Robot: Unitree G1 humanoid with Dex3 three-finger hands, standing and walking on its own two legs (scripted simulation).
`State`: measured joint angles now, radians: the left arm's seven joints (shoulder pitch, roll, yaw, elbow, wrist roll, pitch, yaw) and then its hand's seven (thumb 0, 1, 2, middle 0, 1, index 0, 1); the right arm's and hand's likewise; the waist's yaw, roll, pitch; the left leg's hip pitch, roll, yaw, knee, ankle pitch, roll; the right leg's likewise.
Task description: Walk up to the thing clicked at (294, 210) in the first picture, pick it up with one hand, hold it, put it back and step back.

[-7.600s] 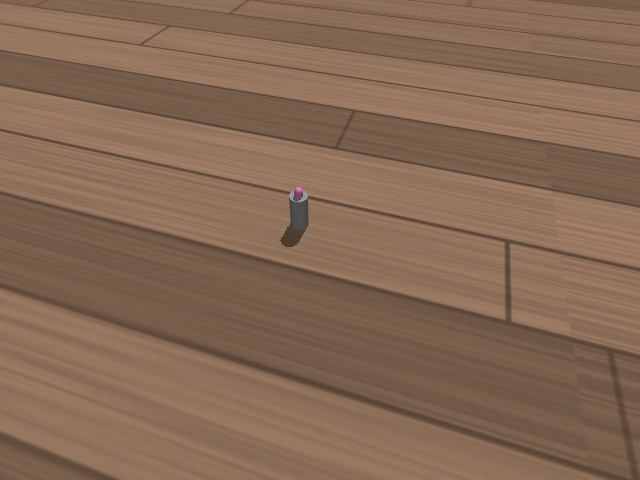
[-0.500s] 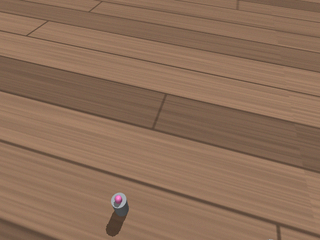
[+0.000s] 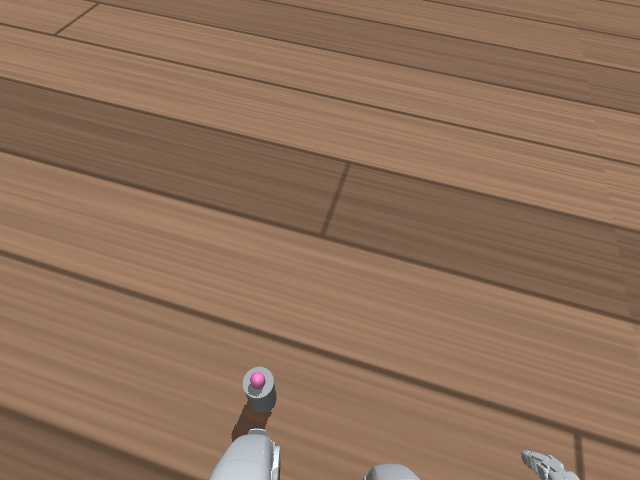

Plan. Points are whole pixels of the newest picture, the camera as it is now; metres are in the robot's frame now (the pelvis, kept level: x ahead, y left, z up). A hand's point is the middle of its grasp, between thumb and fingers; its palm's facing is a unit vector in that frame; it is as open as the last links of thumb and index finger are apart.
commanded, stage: walk up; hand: left
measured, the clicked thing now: (260, 388) +0.38 +0.15 -0.64
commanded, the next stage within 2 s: none
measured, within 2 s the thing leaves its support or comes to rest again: neither
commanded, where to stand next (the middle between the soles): +0.02 -0.04 m, yaw -3 degrees
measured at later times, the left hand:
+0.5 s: hand out of the picture -0.02 +0.24 -0.11, palm faces -0.10 -0.89 -0.44, open 7.4 cm
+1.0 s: hand out of the picture -0.02 +0.21 -0.12, palm faces +0.01 -0.95 -0.32, open 7.4 cm
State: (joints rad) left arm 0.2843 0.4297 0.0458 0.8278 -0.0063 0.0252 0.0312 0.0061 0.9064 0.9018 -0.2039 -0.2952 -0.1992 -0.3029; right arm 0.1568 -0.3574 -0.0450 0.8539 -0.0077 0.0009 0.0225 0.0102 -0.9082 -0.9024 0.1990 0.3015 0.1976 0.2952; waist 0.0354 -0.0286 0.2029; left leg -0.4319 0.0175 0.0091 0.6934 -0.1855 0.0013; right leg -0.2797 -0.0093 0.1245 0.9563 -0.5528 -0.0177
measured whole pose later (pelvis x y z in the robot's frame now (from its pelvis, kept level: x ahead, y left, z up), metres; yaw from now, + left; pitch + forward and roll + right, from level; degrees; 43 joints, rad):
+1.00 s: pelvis -0.10 -0.03 +0.02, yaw +0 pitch -3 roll +0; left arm 0.18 0.34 0.02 0.98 0.01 -0.02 -0.02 0.01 0.90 0.90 -0.21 -0.30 -0.20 -0.30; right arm 0.17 -0.37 0.00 0.97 -0.01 -0.02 0.02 0.01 -0.91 -0.90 0.20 0.30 0.20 0.30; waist 0.02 0.00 0.01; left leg -0.21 -0.03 -0.05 0.56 -0.29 0.01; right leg -0.25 -0.01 -0.05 0.54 -0.23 -0.02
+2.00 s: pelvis -0.06 -0.02 +0.03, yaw +0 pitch -2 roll -1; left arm 0.10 0.34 0.04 1.13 0.03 -0.02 -0.02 0.00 0.91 0.90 -0.21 -0.30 -0.20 -0.30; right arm 0.13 -0.37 -0.02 1.11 -0.02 -0.01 0.03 0.01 -0.91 -0.90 0.20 0.30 0.20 0.30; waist 0.00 0.01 0.03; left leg -0.11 -0.03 -0.05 0.45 -0.33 0.04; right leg -0.14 -0.02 -0.05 0.41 -0.25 -0.01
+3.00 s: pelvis -0.08 -0.02 +0.02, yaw +2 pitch -2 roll -1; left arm 0.09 0.38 0.08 0.78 0.03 0.14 -0.03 0.00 0.91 0.90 -0.20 -0.30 -0.20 -0.30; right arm 0.21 -0.36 -0.05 0.90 -0.03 0.01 -0.06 0.01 -0.90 -0.90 0.20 0.30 0.20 0.30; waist -0.02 -0.08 0.19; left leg -0.26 -0.01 0.02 0.64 -0.34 0.05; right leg -0.50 0.10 0.09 1.06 -0.48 -0.02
